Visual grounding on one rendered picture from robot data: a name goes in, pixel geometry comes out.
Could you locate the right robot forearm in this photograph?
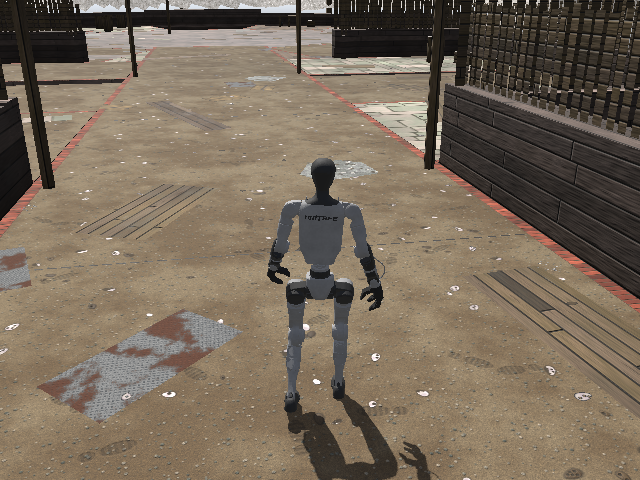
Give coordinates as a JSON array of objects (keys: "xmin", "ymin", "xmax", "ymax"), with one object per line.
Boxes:
[{"xmin": 360, "ymin": 243, "xmax": 381, "ymax": 288}]

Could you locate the right robot hand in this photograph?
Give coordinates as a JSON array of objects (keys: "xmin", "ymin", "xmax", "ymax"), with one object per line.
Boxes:
[{"xmin": 360, "ymin": 284, "xmax": 384, "ymax": 311}]

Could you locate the humanoid robot head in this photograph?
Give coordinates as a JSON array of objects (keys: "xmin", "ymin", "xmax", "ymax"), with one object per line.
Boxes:
[{"xmin": 305, "ymin": 158, "xmax": 339, "ymax": 206}]

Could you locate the left robot upper arm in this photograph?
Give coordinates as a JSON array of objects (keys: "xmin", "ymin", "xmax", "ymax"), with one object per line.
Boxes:
[{"xmin": 274, "ymin": 200, "xmax": 302, "ymax": 254}]

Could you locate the left robot foot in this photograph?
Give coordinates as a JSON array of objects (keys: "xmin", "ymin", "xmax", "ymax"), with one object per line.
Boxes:
[{"xmin": 284, "ymin": 390, "xmax": 300, "ymax": 413}]

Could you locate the right robot upper arm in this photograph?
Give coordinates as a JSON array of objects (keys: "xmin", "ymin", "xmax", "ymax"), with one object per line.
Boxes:
[{"xmin": 343, "ymin": 202, "xmax": 370, "ymax": 259}]

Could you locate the left robot hand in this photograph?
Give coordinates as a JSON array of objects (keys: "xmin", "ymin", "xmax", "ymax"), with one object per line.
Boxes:
[{"xmin": 267, "ymin": 266, "xmax": 290, "ymax": 284}]

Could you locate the left robot forearm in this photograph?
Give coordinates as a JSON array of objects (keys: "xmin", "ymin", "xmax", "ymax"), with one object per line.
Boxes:
[{"xmin": 268, "ymin": 238, "xmax": 284, "ymax": 271}]

